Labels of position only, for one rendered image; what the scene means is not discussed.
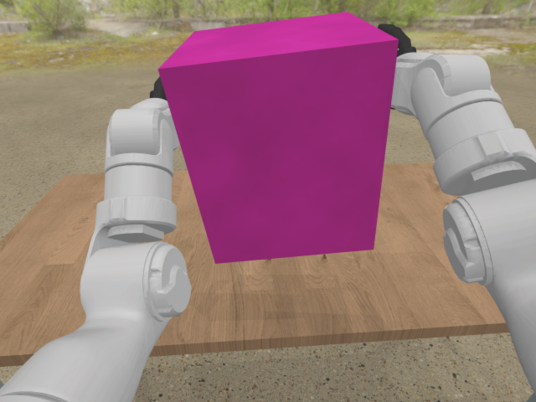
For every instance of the carton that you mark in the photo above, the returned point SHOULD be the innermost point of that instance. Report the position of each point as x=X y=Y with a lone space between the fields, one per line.
x=283 y=127

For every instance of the table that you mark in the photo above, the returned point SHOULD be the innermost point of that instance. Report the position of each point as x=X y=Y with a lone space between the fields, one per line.
x=405 y=288

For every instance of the robot left hand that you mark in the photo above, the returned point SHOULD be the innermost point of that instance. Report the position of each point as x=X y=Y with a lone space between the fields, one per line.
x=158 y=91

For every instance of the left robot upper arm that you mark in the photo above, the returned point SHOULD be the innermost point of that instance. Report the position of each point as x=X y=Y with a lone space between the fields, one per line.
x=129 y=294

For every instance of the left robot forearm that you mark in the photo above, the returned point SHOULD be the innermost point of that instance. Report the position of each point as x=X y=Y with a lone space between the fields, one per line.
x=137 y=204

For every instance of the robot right hand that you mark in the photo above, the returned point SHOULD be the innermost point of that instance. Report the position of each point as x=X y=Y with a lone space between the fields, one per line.
x=404 y=41

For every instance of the right robot upper arm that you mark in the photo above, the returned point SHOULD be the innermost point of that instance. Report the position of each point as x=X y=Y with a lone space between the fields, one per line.
x=490 y=238

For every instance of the right robot forearm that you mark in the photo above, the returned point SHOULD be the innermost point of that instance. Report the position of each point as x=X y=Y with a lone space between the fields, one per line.
x=471 y=136

